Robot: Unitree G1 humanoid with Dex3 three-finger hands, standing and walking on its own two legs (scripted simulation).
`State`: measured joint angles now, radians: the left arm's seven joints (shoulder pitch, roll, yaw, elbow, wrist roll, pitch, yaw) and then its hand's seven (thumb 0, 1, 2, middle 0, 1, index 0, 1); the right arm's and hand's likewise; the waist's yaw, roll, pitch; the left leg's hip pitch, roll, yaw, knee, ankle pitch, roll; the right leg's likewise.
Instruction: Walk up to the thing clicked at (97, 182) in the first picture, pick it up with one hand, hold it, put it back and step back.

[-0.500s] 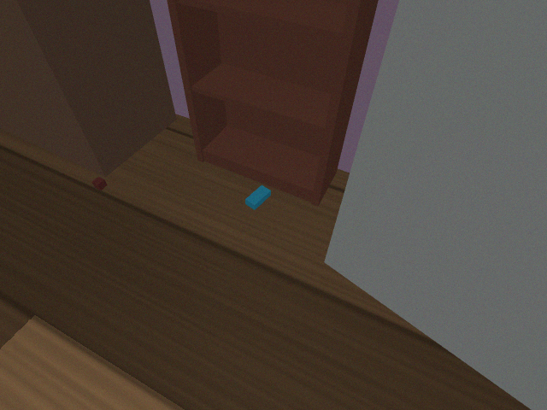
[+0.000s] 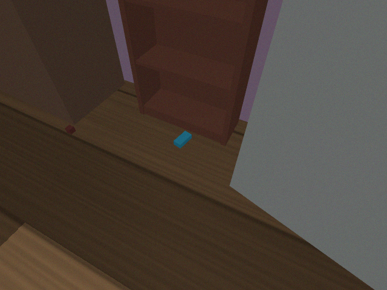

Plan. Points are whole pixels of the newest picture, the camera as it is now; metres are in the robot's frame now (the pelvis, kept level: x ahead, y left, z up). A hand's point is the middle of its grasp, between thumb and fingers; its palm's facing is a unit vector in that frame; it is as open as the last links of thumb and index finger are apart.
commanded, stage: stand
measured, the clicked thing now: (70, 129) +1.24 +0.83 -0.76
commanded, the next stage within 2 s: walk up in 0.62 s
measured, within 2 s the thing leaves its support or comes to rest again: neither
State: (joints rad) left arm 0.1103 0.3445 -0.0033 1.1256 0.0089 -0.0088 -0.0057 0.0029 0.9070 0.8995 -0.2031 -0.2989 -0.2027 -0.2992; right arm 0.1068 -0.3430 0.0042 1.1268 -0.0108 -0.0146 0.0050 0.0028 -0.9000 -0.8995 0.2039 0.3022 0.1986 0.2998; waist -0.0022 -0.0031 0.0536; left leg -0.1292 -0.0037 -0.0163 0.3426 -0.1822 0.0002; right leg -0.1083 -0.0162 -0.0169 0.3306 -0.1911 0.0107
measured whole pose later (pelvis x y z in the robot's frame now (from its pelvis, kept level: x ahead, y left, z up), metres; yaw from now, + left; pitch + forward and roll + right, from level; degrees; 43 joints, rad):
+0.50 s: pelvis +0.00 +0.00 +0.00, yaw +0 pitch -2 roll +0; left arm 0.11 0.34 0.00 1.12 0.01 -0.01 -0.01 0.00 0.91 0.90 -0.20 -0.30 -0.20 -0.30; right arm 0.11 -0.35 0.01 1.13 -0.01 -0.02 0.00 0.00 -0.90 -0.90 0.20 0.30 0.20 0.30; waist 0.00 0.00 0.05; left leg -0.12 -0.01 -0.02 0.33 -0.18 0.00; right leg -0.09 -0.02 -0.02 0.32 -0.19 0.01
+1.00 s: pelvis -0.01 -0.07 -0.01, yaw +22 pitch -2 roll +2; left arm 0.10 0.38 0.08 0.85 0.04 0.04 -0.03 0.00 0.91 0.90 -0.20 -0.30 -0.20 -0.30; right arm 0.25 -0.41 -0.09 0.86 -0.04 0.05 0.02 0.01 -0.90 -0.90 0.20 0.30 0.20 0.30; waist 0.00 -0.02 0.14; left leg -0.50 -0.05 -0.05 0.99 -0.38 -0.03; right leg -0.18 -0.04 -0.06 0.53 -0.32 -0.04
